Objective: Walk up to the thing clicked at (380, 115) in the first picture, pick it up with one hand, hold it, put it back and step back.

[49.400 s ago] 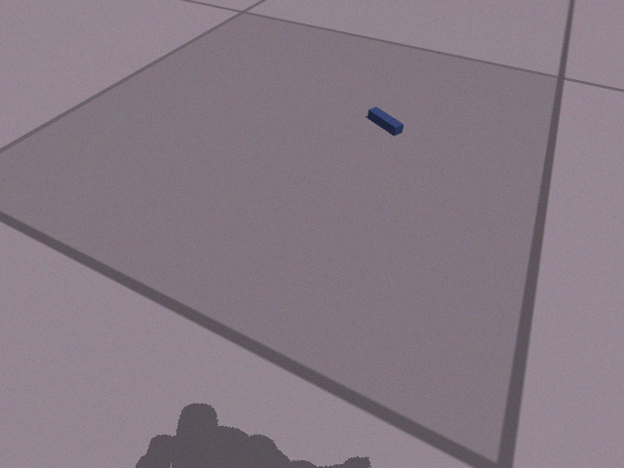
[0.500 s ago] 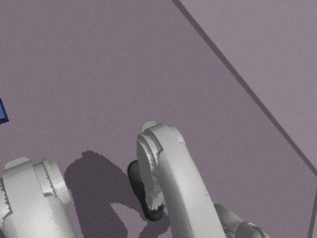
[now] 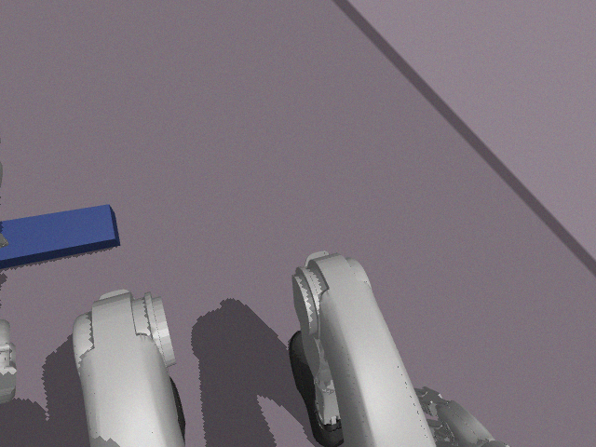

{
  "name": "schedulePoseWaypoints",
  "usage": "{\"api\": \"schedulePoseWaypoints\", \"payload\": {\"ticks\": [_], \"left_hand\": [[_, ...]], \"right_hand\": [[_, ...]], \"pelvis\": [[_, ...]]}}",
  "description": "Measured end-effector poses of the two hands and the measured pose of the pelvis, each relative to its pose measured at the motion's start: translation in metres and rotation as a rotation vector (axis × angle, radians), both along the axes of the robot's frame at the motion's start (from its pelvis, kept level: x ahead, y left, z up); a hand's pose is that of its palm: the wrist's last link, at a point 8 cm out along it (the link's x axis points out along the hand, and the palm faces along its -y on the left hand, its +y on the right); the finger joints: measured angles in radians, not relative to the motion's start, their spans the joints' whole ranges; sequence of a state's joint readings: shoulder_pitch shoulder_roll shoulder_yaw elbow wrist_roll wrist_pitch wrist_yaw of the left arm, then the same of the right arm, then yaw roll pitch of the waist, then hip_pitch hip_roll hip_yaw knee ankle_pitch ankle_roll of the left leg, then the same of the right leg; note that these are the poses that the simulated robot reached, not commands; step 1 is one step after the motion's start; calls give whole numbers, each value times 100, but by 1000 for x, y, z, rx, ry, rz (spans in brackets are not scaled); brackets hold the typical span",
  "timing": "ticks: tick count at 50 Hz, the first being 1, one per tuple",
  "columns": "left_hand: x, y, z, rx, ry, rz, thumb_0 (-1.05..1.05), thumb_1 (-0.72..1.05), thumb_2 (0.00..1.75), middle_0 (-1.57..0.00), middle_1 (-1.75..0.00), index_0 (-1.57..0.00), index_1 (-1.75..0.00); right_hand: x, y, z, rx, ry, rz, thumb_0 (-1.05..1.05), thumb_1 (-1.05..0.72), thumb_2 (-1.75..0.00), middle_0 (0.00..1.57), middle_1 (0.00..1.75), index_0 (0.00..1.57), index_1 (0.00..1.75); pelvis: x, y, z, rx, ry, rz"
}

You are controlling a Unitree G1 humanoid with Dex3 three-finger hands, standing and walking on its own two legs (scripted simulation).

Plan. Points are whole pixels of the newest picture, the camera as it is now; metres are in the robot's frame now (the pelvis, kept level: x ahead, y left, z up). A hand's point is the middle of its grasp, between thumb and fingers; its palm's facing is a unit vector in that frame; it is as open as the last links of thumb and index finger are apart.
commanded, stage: withdraw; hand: left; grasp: from above
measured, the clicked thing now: (39, 238) +0.43 +0.33 -0.29
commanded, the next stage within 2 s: home in 0.58 s
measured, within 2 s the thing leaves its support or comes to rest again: neither
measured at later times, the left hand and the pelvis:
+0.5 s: hand out of the picture +0.41 +0.34 -0.16, palm faces -0.43 -0.10 -0.90, open 14.0 cm; pelvis -0.02 -0.01 +0.00, yaw +3 degrees
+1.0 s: hand out of the picture +0.40 +0.33 -0.07, palm faces -0.34 -0.29 -0.89, open 11.5 cm; pelvis -0.01 -0.01 +0.05, yaw +5 degrees
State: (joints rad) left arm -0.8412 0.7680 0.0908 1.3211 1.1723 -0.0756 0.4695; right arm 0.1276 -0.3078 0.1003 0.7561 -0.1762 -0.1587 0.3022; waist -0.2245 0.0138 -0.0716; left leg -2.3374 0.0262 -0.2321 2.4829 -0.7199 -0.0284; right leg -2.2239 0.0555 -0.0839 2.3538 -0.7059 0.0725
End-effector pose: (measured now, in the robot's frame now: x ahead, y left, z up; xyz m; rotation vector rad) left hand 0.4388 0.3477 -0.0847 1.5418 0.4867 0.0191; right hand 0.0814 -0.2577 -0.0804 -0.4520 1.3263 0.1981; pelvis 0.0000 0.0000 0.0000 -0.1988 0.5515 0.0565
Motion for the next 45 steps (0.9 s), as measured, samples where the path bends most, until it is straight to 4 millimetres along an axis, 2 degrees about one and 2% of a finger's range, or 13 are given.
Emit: {"api": "schedulePoseWaypoints", "payload": {"ticks": [5,9,13,17,23,26,32,38,45], "left_hand": [[-11,3,37,-22,117,44,0,-50,98,-9,-99,-9,-99],[-17,-4,45,-71,197,13,0,-51,100,-9,-101,-9,-101],[-23,-12,35,-121,230,-43,0,-52,101,-9,-101,-8,-102],[-28,-13,14,-138,231,-109,0,-52,101,-9,-102,-8,-102],[-28,-10,-17,-128,176,-159,0,-51,100,-9,-101,-9,-101],[-22,-10,-21,-104,110,-168,0,-50,100,-9,-101,-9,-100],[-9,-10,2,-39,7,-114,0,-49,98,-10,-99,-10,-98],[-4,-5,23,-20,106,-14,0,-45,95,-11,-96,-12,-95],[-11,-4,35,-142,144,44,0,-20,87,-19,-71,-18,-71]], "right_hand": [[16,0,3,30,-55,-25,1,-91,-90,20,30,20,30],[17,-4,12,2,-72,-30,1,-91,-90,20,30,20,30],[7,-13,20,-61,-53,-30,1,-91,-90,20,30,20,30],[-6,-22,22,-135,-11,-29,1,-91,-90,20,30,20,30],[-26,-27,14,-206,56,-32,1,-91,-90,20,30,20,30],[-33,-24,7,-209,74,-49,1,-90,-90,20,30,20,30],[-31,-11,-3,-147,66,-98,1,-90,-90,21,30,20,30],[-20,1,-3,-75,23,-107,1,-90,-90,21,30,20,30],[-17,-3,8,-61,28,-117,1,-90,-90,21,30,20,30]], "pelvis": [[-9,-2,19,33,-3,20],[-16,-6,28,47,-17,32],[-21,-9,29,51,-27,36],[-22,-11,21,48,-35,35],[-21,-9,3,38,-50,33],[-19,-7,-3,34,-45,33],[-14,-5,0,40,-2,34],[-13,-5,15,45,26,29],[-10,-6,29,50,37,41]]}}
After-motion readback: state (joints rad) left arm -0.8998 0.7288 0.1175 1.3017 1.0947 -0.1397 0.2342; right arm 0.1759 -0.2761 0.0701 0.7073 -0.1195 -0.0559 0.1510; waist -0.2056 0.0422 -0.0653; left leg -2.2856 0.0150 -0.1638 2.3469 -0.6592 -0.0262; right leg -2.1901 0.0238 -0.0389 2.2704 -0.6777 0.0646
